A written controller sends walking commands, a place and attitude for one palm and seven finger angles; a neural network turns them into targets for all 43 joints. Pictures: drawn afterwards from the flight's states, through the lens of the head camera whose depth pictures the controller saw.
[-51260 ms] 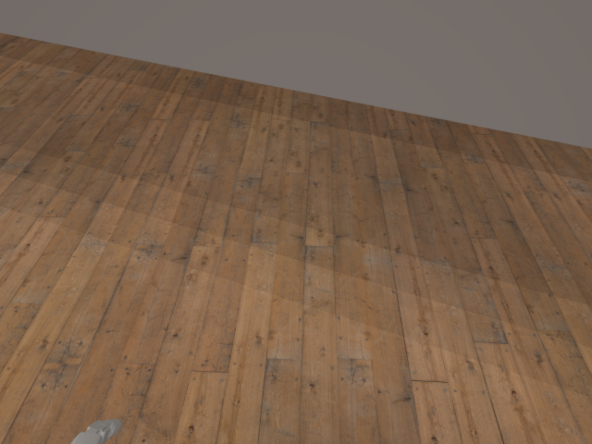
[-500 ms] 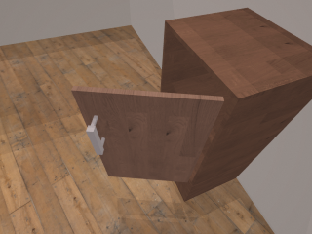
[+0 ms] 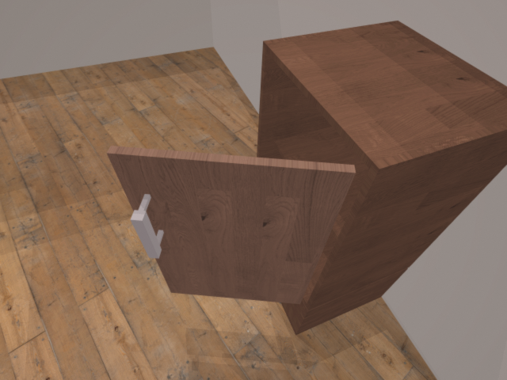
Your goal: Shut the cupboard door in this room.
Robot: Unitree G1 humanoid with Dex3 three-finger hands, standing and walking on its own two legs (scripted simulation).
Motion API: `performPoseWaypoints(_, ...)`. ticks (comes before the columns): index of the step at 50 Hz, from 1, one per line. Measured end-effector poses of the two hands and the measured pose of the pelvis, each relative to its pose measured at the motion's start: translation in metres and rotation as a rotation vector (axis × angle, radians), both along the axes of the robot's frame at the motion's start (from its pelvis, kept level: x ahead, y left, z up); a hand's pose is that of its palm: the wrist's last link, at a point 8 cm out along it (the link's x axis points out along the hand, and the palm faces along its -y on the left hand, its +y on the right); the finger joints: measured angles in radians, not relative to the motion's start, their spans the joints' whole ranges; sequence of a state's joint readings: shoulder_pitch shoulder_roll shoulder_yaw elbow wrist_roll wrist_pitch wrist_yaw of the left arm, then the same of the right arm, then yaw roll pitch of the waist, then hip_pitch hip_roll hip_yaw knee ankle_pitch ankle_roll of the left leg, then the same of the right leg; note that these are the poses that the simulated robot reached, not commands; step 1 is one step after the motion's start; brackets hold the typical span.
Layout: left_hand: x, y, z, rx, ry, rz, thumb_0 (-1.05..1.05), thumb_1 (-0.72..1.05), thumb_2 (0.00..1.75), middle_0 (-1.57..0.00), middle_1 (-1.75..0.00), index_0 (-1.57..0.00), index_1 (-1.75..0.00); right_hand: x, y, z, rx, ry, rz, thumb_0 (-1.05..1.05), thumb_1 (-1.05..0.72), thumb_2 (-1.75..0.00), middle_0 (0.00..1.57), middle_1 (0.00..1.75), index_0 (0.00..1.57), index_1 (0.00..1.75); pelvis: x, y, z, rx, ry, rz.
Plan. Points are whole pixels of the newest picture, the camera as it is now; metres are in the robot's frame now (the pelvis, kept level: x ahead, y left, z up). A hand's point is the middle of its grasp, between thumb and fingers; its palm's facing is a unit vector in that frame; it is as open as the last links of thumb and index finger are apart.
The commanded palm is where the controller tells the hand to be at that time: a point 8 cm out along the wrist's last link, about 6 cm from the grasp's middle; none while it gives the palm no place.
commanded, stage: look again from close up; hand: left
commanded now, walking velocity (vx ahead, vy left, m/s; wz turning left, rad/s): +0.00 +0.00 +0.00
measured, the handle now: (150, 227) +0.39 +0.23 -0.05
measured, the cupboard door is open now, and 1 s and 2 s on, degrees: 63 63 63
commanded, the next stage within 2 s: shuffle to correct the standing spot in 0.58 s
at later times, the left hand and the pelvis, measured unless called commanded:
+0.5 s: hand out of the picture +0.02 +0.20 -0.18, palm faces +0.00 -0.97 -0.22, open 7.3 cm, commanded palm none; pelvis -0.02 +0.02 -0.01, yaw -1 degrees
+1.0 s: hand out of the picture -0.03 +0.24 -0.18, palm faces -0.04 -0.96 -0.26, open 7.3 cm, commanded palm none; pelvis -0.06 +0.04 -0.01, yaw -3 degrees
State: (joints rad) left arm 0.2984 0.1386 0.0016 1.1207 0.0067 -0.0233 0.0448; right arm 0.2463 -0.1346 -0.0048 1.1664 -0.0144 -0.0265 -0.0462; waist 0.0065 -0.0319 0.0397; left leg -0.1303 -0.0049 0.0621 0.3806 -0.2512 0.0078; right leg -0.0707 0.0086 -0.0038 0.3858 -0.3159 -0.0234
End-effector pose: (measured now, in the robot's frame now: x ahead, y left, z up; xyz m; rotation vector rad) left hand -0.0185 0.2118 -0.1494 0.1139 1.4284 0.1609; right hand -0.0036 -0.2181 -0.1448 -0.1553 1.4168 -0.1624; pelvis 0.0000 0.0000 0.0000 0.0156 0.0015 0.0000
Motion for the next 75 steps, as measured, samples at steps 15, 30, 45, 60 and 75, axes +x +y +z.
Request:
performPoseWaypoints(15,0.013,0.024,0.005,0.074,-0.068,-0.043,0.00,0.91,0.90,-0.20,-0.30,-0.20,-0.30,0.031,-0.006,-0.009,0.017,-0.114,0.010,0.00,-0.92,-0.90,0.20,0.30,0.20,0.30,-0.009,0.003,-0.008,-0.012,0.011,0.002)
performPoseWaypoints(30,0.032,0.043,-0.001,0.043,-0.134,-0.081,0.00,0.91,0.90,-0.20,-0.30,-0.20,-0.30,0.041,0.011,0.002,-0.018,-0.178,0.022,0.00,-0.91,-0.90,0.20,0.30,0.20,0.30,-0.022,0.027,-0.008,-0.015,-0.006,-0.019)
performPoseWaypoints(45,0.009,0.077,0.000,0.079,-0.102,-0.095,0.00,0.91,0.90,-0.20,-0.30,-0.20,-0.30,-0.009,0.032,-0.005,-0.015,-0.118,-0.009,0.00,-0.91,-0.90,0.20,0.30,0.20,0.30,-0.054,0.047,-0.011,-0.001,-0.019,-0.037)
performPoseWaypoints(60,-0.036,0.056,-0.007,0.010,0.007,-0.075,0.00,0.91,0.90,-0.20,-0.30,-0.20,-0.30,-0.057,0.029,-0.004,-0.012,-0.034,-0.059,0.00,-0.91,-0.90,0.20,0.30,0.20,0.30,-0.050,0.042,-0.010,-0.022,-0.022,-0.046)
performPoseWaypoints(75,0.004,0.057,-0.012,0.003,-0.103,-0.067,0.01,0.92,0.90,-0.20,-0.30,-0.20,-0.30,-0.025,0.046,-0.002,-0.022,-0.100,-0.013,0.01,-0.93,-0.90,0.20,0.30,0.20,0.30,-0.028,0.053,-0.011,-0.039,-0.030,-0.016)
